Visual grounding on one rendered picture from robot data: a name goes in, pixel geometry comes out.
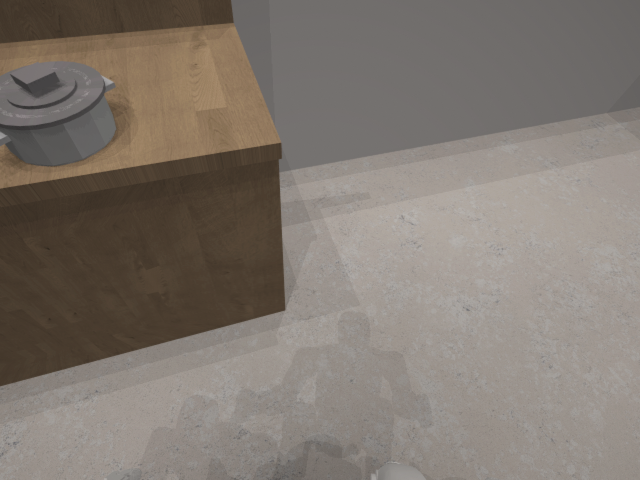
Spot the table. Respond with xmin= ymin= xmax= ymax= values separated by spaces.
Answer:
xmin=0 ymin=0 xmax=285 ymax=386

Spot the pot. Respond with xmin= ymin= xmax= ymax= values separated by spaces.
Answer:
xmin=0 ymin=75 xmax=116 ymax=166

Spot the lid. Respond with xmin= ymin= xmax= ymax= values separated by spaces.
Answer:
xmin=0 ymin=61 xmax=106 ymax=130

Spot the knob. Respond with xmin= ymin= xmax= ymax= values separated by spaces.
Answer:
xmin=10 ymin=62 xmax=60 ymax=94

